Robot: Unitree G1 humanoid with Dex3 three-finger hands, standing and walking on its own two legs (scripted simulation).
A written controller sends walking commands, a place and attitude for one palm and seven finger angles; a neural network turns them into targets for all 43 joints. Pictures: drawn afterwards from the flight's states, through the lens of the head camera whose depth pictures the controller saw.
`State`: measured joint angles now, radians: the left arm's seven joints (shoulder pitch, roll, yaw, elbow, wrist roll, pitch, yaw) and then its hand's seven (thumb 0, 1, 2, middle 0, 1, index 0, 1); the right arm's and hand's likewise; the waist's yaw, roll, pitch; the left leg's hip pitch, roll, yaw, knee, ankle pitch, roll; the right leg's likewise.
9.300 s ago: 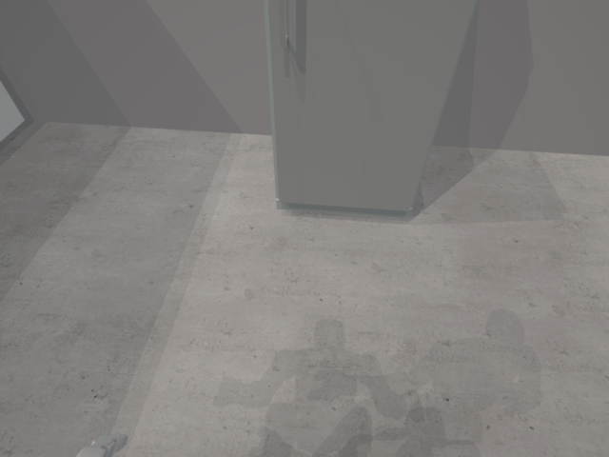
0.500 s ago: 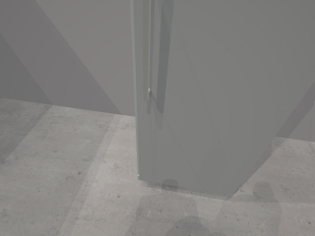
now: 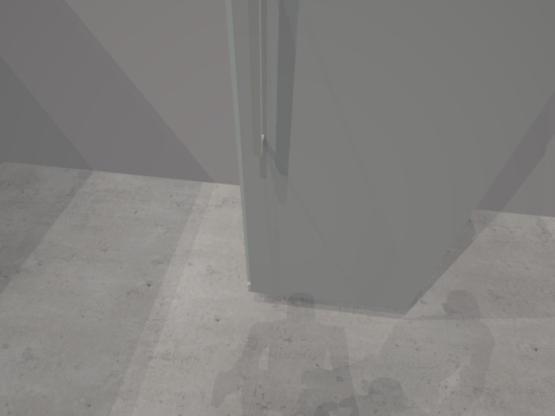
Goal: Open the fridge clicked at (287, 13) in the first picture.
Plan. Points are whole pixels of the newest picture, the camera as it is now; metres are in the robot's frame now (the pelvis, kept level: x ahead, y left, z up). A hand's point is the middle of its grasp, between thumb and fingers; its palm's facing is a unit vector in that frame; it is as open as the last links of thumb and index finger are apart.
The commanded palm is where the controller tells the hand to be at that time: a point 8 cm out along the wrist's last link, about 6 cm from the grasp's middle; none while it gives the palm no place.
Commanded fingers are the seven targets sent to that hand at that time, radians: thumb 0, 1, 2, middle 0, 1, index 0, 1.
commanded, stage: come to a stop and stand still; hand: left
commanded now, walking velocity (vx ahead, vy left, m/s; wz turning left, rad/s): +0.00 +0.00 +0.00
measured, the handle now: (257, 53) +0.64 +0.07 +0.23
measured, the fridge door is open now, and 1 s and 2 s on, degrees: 0 0 0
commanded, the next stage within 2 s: look again from close up in 0.12 s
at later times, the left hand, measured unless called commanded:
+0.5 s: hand out of the picture +0.00 +0.14 -0.17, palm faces +0.03 -0.99 -0.14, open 7.4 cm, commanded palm none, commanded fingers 0.00 0.90 0.90 -0.20 -0.30 -0.20 -0.30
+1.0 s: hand out of the picture +0.04 +0.15 -0.17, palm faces +0.03 -0.98 -0.19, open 7.3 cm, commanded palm none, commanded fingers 0.00 0.90 0.90 -0.20 -0.30 -0.20 -0.30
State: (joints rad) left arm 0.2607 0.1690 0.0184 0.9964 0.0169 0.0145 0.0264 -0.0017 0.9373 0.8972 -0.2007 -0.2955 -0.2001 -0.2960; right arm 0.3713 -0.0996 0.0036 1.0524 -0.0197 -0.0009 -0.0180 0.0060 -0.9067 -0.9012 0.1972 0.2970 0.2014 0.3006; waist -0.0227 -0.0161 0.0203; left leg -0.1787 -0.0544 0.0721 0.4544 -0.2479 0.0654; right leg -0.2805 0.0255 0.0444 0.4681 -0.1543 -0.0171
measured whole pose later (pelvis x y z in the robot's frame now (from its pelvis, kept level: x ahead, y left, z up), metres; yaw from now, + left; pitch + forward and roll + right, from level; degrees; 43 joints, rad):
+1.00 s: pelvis +0.04 -0.02 +0.00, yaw +1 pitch -1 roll +0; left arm 0.29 0.15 -0.01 1.09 0.01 -0.01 0.04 0.01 0.93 0.90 -0.20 -0.30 -0.20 -0.30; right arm 0.32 -0.12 0.02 1.13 -0.01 -0.02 -0.04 0.00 -0.91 -0.90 0.20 0.30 0.20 0.30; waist -0.01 0.00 0.03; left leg -0.10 -0.03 0.05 0.40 -0.28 0.04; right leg -0.22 0.05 0.03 0.45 -0.21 -0.04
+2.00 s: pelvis +0.17 -0.03 +0.00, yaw -5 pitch +0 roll +0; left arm 0.47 0.10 0.02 1.09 0.03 -0.04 0.03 0.00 0.90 0.90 -0.20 -0.30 -0.20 -0.30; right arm 0.06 -0.13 -0.03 0.97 0.00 -0.03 0.00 0.01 -0.91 -0.90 0.19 0.30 0.20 0.30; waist 0.05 -0.04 0.08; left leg -0.51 0.02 0.05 0.72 -0.21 -0.01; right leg 0.00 0.10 0.11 0.35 -0.34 -0.08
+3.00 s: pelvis +0.17 -0.01 -0.01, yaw -5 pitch +1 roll +0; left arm 0.41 0.12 0.01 1.06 0.03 -0.02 0.05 0.01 0.90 0.90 -0.20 -0.30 -0.20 -0.30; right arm 0.26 -0.17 -0.03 0.98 -0.02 -0.01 -0.04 0.02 -0.94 -0.90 0.20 0.30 0.20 0.30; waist 0.02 0.01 -0.01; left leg -0.29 -0.01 0.07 0.63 -0.35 0.03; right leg -0.14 -0.05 -0.05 0.58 -0.44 0.02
